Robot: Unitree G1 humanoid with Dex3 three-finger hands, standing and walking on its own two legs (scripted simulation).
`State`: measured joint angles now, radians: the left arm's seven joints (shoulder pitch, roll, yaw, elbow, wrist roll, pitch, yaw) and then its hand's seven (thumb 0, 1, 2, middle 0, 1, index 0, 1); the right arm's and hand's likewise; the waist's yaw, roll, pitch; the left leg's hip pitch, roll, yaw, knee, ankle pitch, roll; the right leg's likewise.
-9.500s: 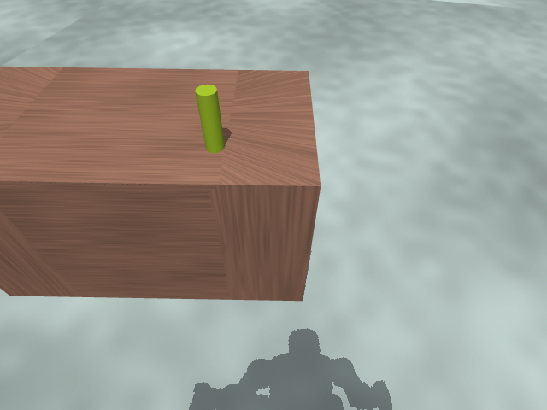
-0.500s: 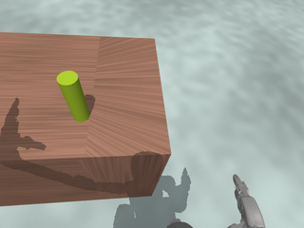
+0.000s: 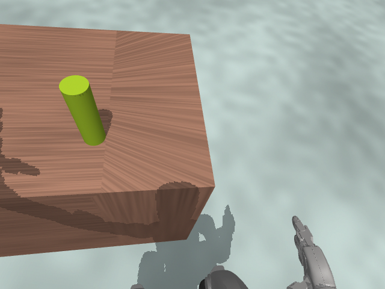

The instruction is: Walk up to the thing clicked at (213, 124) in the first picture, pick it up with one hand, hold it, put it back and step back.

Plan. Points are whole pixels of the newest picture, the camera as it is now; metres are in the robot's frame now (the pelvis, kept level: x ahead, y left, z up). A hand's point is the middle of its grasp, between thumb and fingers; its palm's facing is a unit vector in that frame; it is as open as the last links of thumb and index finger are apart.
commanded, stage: go down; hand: left
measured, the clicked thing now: (85, 114) +0.50 +0.19 +0.02
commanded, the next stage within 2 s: approach in 0.84 s
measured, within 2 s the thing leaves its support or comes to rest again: neither
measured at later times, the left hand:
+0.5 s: hand out of the picture +0.43 +0.38 +0.12, palm faces +0.19 -0.98 +0.01, open 17.6 cm
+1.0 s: hand out of the picture +0.42 +0.39 +0.11, palm faces +0.21 -0.98 +0.02, open 17.6 cm
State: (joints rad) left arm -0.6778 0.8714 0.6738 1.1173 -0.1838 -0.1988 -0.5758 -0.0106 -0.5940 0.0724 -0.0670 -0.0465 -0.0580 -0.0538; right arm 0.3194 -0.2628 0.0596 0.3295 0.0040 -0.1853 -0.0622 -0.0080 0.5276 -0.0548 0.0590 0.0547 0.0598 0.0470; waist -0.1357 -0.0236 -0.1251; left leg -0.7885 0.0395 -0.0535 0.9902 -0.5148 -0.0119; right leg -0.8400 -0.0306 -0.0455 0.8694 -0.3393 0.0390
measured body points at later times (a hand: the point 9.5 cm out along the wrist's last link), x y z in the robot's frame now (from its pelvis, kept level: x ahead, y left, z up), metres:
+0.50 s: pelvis +0.00 +0.00 +0.00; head +0.10 +0.05 +0.43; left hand +0.41 +0.44 +0.12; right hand +0.15 -0.24 -0.03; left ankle -0.03 +0.12 -0.68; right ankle +0.04 -0.15 -0.68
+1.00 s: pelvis +0.00 +0.00 -0.01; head +0.10 +0.04 +0.43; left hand +0.40 +0.44 +0.11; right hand +0.15 -0.25 -0.03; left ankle -0.03 +0.12 -0.68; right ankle +0.04 -0.15 -0.68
